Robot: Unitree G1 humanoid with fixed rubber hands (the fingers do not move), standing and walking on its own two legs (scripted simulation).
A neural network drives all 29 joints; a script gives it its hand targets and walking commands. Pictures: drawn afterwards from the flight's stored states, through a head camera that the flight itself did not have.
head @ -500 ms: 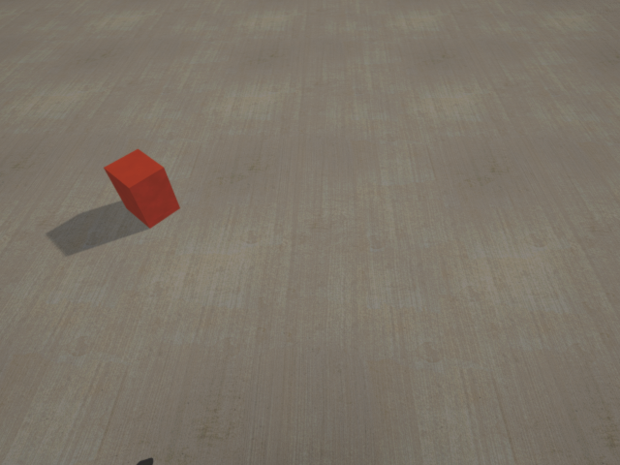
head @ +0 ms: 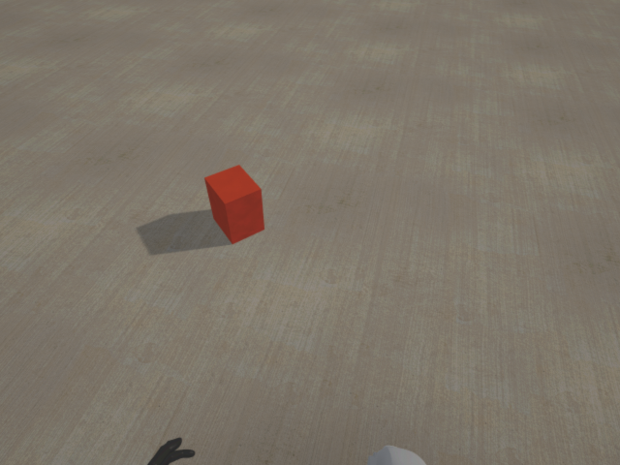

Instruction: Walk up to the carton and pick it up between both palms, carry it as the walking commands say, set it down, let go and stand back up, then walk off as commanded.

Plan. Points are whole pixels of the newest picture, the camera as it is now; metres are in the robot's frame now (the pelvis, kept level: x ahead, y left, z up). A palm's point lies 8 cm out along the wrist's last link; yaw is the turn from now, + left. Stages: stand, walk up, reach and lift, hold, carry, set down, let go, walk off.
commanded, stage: walk up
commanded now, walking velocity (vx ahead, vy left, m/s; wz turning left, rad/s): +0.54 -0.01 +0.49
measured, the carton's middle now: (235, 204) +1.22 +0.33 -0.65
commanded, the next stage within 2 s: none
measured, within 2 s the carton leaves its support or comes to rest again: neither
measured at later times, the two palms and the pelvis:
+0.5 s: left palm (165, 460) +0.17 +0.23 -0.16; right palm (444, 318) +0.39 -0.22 -0.12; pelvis +0.24 +0.01 -0.01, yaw +12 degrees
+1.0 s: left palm (168, 239) +0.56 +0.32 -0.13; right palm (418, 295) +0.44 -0.19 -0.13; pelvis +0.47 +0.06 +0.00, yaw +12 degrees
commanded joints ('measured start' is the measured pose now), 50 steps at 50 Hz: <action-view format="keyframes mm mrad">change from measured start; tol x32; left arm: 1 -148 43 8 -123 -9 -22 -1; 8 -68 45 30 -91 -9 -37 18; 11 452 250 90 46 18 -48 55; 50 151 54 29 -3 0 -27 17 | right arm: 1 63 -234 -44 -34 1 -34 -22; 50 5 -221 -56 8 4 -24 -4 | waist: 1 -37 134 140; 11 206 -203 -236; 25 5 -53 45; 30 -147 522 -212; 33 -66 119 -58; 50 99 191 30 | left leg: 1 28 298 -352 -326 210 128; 9 -203 162 -188 156 705 30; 11 -458 -16 -105 705 -174 -11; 13 -581 95 -130 879 -52 -23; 27 20 88 91 140 166 -64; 30 380 528 -602 -257 -260 116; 50 -178 220 -9 -48 372 6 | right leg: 1 -134 -4 26 -184 68 24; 8 317 124 -72 -461 77 -40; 11 863 -303 429 -651 -48 -162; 26 156 -177 64 -811 -117 -152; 31 -250 39 28 177 -268 -63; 45 -89 6 -25 -276 27 2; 50 448 74 -102 -437 85 -31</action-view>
